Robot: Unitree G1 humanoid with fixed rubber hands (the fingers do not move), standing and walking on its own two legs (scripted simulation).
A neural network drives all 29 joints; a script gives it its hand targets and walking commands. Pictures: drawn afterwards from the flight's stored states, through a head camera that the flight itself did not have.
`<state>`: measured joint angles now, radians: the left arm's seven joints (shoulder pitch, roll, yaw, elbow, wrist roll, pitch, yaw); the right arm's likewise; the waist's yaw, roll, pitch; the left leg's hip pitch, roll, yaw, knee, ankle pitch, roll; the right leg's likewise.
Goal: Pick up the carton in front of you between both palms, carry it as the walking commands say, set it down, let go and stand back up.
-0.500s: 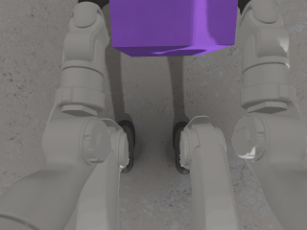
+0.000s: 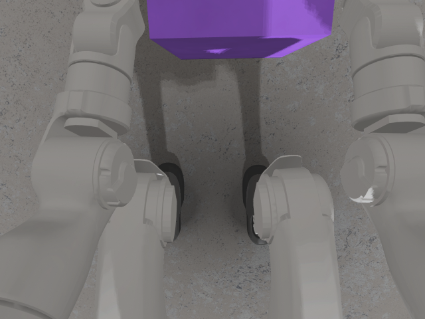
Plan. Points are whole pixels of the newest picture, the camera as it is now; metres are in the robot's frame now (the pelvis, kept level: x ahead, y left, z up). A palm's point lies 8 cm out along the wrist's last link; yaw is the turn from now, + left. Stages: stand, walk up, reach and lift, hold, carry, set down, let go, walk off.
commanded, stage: set down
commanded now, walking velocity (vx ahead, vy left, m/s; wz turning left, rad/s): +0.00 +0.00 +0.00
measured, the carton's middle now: out of the picture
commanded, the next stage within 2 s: none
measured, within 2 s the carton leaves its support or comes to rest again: rests again in 0.06 s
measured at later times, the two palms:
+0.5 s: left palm out of the picture +0.56 +0.11 -0.18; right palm out of the picture +0.54 -0.20 -0.18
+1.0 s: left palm out of the picture +0.56 +0.15 -0.20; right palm out of the picture +0.54 -0.22 -0.20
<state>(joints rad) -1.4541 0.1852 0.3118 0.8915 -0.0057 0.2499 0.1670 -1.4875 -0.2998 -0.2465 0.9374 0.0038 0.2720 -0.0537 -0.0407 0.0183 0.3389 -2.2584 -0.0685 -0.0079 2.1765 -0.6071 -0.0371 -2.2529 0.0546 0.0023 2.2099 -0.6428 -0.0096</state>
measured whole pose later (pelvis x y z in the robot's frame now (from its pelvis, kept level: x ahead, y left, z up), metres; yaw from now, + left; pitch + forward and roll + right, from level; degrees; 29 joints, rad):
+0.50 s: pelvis -0.01 +0.00 -0.01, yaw +0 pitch +32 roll +1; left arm -1.55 0.23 0.37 1.00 0.04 0.21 0.04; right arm -1.56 -0.33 -0.32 1.00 -0.07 0.25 0.07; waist -0.04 0.04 0.50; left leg -2.20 -0.08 -0.01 2.23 -0.59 -0.04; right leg -2.19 0.04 0.00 2.27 -0.64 -0.02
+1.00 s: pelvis +0.00 +0.00 -0.01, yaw +0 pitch +33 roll +2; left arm -1.56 0.33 0.23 1.13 -0.08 0.11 0.12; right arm -1.57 -0.43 -0.20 1.16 0.08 0.11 -0.03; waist -0.03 0.02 0.52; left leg -2.19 -0.08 0.00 2.25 -0.63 -0.04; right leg -2.18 0.05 0.00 2.28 -0.67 -0.01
